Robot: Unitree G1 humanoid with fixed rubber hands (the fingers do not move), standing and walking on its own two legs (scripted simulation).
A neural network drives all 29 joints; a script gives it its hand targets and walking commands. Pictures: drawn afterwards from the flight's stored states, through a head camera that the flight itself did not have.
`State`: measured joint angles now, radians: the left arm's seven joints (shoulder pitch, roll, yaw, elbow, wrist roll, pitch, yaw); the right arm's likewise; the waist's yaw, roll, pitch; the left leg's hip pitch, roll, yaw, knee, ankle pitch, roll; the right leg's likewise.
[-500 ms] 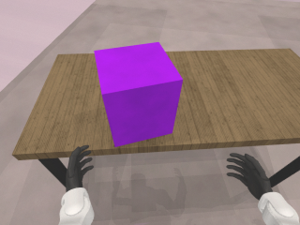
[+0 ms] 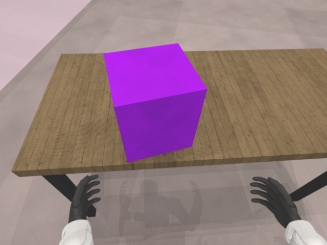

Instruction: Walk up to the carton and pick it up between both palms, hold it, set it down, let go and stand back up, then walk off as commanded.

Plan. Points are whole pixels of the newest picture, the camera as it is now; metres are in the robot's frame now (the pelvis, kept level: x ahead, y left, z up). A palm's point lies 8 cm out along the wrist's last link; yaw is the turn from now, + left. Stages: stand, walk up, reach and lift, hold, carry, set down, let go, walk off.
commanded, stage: set down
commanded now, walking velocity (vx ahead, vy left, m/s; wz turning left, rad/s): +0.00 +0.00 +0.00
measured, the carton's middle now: (152, 104) +0.48 +0.06 +0.04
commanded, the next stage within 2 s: let go in 1.64 s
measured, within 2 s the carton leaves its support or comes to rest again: neither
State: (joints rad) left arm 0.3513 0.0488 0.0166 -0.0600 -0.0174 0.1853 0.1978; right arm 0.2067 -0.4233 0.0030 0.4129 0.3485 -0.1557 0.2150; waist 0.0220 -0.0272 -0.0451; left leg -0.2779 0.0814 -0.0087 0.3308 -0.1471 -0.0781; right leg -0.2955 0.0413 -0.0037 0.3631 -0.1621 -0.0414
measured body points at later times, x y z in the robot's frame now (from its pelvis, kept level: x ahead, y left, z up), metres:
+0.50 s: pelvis +0.00 +0.00 +0.00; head +0.04 +0.01 +0.45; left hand +0.18 +0.23 -0.04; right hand +0.21 -0.25 -0.03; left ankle +0.01 +0.17 -0.75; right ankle +0.01 -0.09 -0.75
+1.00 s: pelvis +0.02 +0.02 +0.00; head +0.06 +0.03 +0.45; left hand +0.17 +0.26 -0.07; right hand +0.20 -0.22 -0.06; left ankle +0.01 +0.17 -0.75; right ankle +0.01 -0.09 -0.75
